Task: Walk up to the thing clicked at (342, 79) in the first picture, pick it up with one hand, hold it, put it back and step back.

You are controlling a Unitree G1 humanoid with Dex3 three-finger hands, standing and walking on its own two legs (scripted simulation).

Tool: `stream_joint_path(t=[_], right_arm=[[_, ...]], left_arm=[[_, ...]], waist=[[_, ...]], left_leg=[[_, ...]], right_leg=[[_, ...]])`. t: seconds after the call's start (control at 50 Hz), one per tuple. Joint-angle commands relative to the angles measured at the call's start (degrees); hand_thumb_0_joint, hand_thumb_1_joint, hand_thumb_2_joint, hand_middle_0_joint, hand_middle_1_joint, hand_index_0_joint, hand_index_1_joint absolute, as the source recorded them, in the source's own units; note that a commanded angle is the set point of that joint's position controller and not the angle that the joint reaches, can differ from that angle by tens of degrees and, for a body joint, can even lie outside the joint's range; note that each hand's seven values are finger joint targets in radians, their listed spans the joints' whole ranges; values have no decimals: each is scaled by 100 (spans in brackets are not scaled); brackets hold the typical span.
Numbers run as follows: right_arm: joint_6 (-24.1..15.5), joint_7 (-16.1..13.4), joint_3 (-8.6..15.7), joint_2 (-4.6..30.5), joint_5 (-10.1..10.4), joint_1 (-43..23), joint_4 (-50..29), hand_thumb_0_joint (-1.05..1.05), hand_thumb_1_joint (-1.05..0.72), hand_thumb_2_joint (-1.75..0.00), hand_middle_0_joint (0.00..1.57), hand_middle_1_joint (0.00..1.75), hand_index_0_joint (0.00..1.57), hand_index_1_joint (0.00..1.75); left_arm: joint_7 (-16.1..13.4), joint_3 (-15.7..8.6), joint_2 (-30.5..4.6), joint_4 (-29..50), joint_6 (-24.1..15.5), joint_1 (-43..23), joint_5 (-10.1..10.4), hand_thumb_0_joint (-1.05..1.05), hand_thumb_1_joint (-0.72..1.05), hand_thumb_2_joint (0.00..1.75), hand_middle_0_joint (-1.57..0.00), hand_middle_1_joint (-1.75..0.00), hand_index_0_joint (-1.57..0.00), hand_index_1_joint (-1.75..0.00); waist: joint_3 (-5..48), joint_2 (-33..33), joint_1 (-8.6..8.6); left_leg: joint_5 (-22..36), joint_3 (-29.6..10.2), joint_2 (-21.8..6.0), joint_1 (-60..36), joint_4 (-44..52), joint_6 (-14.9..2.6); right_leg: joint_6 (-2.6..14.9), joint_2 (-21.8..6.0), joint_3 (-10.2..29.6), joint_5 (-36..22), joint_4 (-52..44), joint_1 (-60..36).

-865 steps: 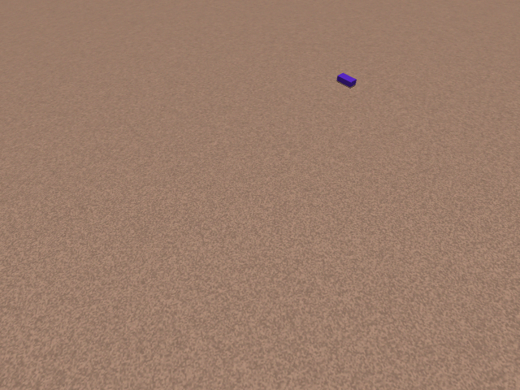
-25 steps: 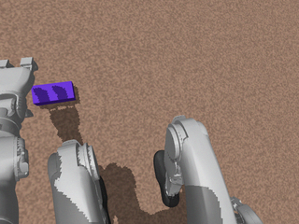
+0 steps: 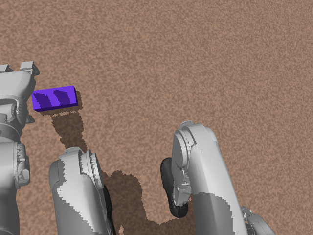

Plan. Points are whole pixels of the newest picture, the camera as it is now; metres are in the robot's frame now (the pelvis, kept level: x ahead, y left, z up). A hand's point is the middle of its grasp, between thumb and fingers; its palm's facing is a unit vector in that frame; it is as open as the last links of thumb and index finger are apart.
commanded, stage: approach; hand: left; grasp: from above
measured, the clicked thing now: (55, 98) +0.50 +0.23 -0.31
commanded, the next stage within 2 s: close in in 0.70 s
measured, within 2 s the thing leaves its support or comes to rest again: neither
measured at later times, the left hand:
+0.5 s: hand (49, 80) +0.52 +0.21 -0.18, palm faces -0.39 -0.03 -0.92, open 13.7 cm
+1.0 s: hand (42, 88) +0.49 +0.23 -0.17, palm faces -0.44 -0.04 -0.90, open 13.6 cm
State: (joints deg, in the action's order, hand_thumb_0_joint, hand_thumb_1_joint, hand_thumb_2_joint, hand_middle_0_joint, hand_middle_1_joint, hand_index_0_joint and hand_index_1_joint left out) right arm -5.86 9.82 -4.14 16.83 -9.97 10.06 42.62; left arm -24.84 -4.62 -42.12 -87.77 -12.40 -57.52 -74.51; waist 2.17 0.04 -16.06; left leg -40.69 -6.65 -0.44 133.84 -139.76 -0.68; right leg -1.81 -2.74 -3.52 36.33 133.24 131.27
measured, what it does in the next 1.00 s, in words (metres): stands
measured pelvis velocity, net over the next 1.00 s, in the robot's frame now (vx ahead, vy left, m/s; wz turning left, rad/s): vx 0.00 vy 0.00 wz -0.01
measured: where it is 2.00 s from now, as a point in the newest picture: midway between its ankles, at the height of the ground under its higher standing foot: (141, 211)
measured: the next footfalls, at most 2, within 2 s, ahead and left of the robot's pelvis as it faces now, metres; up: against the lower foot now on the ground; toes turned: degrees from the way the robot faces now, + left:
none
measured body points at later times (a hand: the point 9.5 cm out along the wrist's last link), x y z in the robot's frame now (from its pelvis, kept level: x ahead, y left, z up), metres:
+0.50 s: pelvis +0.00 +0.00 -0.01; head +0.26 +0.06 +0.36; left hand +0.53 +0.21 -0.13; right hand +0.01 -0.27 -0.09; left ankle +0.07 +0.12 -0.29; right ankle +0.11 -0.13 -0.29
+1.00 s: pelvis +0.00 +0.00 +0.00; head +0.25 +0.07 +0.37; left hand +0.51 +0.23 -0.12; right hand +0.04 -0.28 -0.09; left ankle +0.07 +0.12 -0.29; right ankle +0.11 -0.13 -0.29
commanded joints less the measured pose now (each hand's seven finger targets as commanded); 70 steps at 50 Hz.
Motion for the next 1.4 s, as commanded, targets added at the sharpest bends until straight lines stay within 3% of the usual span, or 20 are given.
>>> stream_joint_path(t=[0.0,0.06,0.1,0.12,0.18,0.26,0.32,0.42,0.46,0.52,0.56,0.62,0.64,0.66,0.72,0.74,0.88,1.1,1.22,1.38], right_arm=[[-14,-39,476,1484,2,1286,22,0,-90,-90,20,30,20,30],[1,-31,513,1532,12,1357,52,0,-89,-89,20,30,20,30],[-50,7,472,1409,-14,1248,27,0,-89,-89,20,30,20,30],[-50,7,476,1485,-32,1339,81,0,-89,-89,20,30,20,30],[-90,1,448,1474,-66,1339,91,0,-89,-89,20,30,20,30],[-102,15,370,1533,-125,1394,120,0,-89,-89,20,30,20,30],[-152,90,289,1572,-214,1382,51,0,-89,-89,20,30,20,30],[-97,167,200,1607,-123,1289,-143,0,-89,-89,20,30,20,30],[-116,216,180,1548,-81,1218,-210,0,-89,-89,20,30,20,30],[-50,171,253,1635,47,1254,-307,0,-89,-89,20,30,20,30],[-22,181,324,1649,0,1413,-220,0,-89,-89,20,30,20,30],[-14,161,389,1587,-6,1513,-241,0,-90,-90,20,30,20,30],[-69,175,351,1485,-6,1368,-328,0,-90,-90,20,30,20,30],[-53,157,430,1563,-30,1547,-101,0,-90,-90,20,30,20,30],[-45,120,497,1534,-19,1601,-66,0,-90,-90,20,30,20,30],[-50,115,505,1463,-14,1572,-29,0,-90,-90,20,30,20,30],[-31,122,383,1517,-46,1493,55,0,-89,-90,20,30,20,30],[-190,117,210,1636,-115,1350,-192,0,-89,-89,20,30,20,30],[-277,218,38,1609,-287,1406,-114,0,-89,-90,20,30,20,30],[-424,371,-114,1776,-487,1356,-101,0,-89,-90,20,30,20,30]], left_arm=[[-184,-108,-1207,710,-45,-1644,65,0,-50,101,-20,-81,-15,-87],[-227,-140,-1146,931,-113,-1847,77,0,-47,97,-13,-95,-13,-96],[-238,252,-622,862,-147,-2017,94,0,-48,97,-13,-96,-13,-96],[-298,86,-884,826,-140,-2189,47,0,-47,98,-13,-96,-13,-96],[-421,318,-599,734,-125,-2534,-6,0,-47,98,-14,-95,-13,-96],[-676,162,-929,487,48,-2823,-167,0,-47,98,-14,-96,-13,-96],[-778,94,-982,66,237,-2988,-249,0,-48,100,-14,-96,-13,-97],[-727,-50,-1266,-63,636,-2328,-105,0,-50,100,-13,-94,-12,-96],[-563,67,-1045,-360,755,-2000,25,0,-50,99,-11,-96,-10,-97],[-410,-326,-1543,114,756,-1807,191,0,-53,101,-10,-96,-9,-97],[-263,-447,-1478,29,700,-1516,251,0,-54,102,-9,-97,-8,-98],[-52,-358,-1293,1138,342,-2237,352,0,-53,102,-11,-98,-10,-100],[52,134,-639,1226,242,-2381,397,0,-52,100,-11,-98,-10,-99],[27,-130,-1085,1361,143,-2361,356,0,-52,100,-11,-98,-10,-99],[17,349,-540,1565,-56,-2580,295,0,-52,105,-12,-98,-10,-100],[-47,294,-738,1834,-94,-2667,244,0,-51,108,-13,-98,-11,-101],[-411,349,-515,84,238,-2262,-38,0,-49,108,-15,-95,-12,-98],[-507,-165,-1307,-153,223,-2361,-18,0,-47,95,-13,-92,-12,-93],[-624,-48,-1185,-201,-11,-2491,-83,0,-50,100,-13,-89,-10,-92],[-1068,-206,-1624,-341,-150,-2264,-275,0,-46,98,-15,-87,-13,-90]], waist=[[3691,-1669,-117],[3811,-1762,-202],[3756,-1737,-288],[3699,-1697,-396],[3739,-1756,-498],[3779,-1990,-468],[3509,-1873,-653],[3941,-1986,-288],[3652,-1734,-358],[3918,-1598,-167],[3641,-1375,-294],[3926,-1693,-381],[3891,-1689,-500],[4005,-1822,-531],[3974,-1991,-551],[4225,-2169,-426],[3350,-1721,-489],[3339,-1530,-569],[3331,-1734,-838],[3260,-2258,-859]], left_leg=[[1190,486,172,-2850,1487,-63],[1192,436,166,-2953,1496,-61],[1046,441,155,-2901,1458,-50],[1048,422,154,-2892,1418,-64],[1042,418,150,-2872,1396,-63],[1082,426,147,-2950,1424,-44],[972,449,152,-2769,1321,-77],[1268,544,176,-2620,1425,-124],[1161,552,163,-2376,1365,-156],[1309,526,164,-2310,1382,-166],[1362,491,151,-2212,1350,-154],[1324,523,154,-2341,1226,-117],[1221,505,152,-2513,1151,-85],[1252,480,126,-2678,1178,-64],[1112,427,135,-2944,1237,14],[1091,417,123,-3109,1368,20],[1103,423,160,-2629,1509,-53],[908,448,157,-2389,1293,-127],[1129,371,129,-2540,1086,-94],[1393,228,52,-2906,993,10]], right_leg=[[379,256,-539,-1091,-1167,-2003],[380,272,-583,-1123,-1171,-1987],[398,296,-598,-1020,-1161,-1884],[373,291,-619,-1046,-1167,-1849],[376,301,-626,-1065,-1162,-1799],[383,301,-637,-1096,-1118,-1788],[373,299,-634,-1087,-1117,-1754],[367,336,-546,-1321,-1147,-2274],[356,356,-545,-1237,-1098,-2255],[345,325,-507,-1307,-1093,-2512],[333,338,-553,-1353,-1122,-2541],[371,324,-497,-1325,-1229,-2734],[402,322,-532,-1215,-1218,-2447],[379,335,-581,-1240,-1223,-2467],[452,317,-655,-1040,-1232,-2099],[430,330,-637,-1024,-1212,-2169],[418,346,-671,-1111,-1206,-1832],[341,317,-595,-960,-1180,-2110],[309,349,-708,-1217,-1045,-2153],[324,399,-907,-1453,-786,-2097]])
